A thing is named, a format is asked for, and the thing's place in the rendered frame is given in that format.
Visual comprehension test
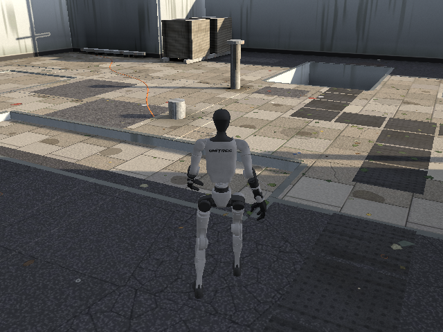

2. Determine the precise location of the right robot forearm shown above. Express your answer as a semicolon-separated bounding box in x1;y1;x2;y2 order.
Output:
248;168;264;203

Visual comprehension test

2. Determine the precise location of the robot right upper arm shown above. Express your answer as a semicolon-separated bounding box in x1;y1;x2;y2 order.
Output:
235;139;254;179

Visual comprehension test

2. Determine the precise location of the robot right hand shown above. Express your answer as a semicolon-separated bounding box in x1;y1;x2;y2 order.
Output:
251;200;266;221

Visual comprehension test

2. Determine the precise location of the left robot shin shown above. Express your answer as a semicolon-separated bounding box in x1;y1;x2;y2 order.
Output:
195;238;206;288

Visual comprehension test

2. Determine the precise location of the robot shin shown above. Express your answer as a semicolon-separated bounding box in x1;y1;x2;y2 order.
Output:
195;238;206;288
233;224;242;268

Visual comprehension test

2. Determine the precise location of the robot left hand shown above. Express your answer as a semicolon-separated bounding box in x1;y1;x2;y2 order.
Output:
187;179;204;191

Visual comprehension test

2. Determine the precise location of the right robot shin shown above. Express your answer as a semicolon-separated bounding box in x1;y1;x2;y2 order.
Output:
233;224;242;268

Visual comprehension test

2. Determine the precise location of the left robot forearm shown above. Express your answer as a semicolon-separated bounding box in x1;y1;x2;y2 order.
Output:
187;166;197;183

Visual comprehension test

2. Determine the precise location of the robot left upper arm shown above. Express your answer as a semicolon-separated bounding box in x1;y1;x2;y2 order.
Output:
189;138;207;175

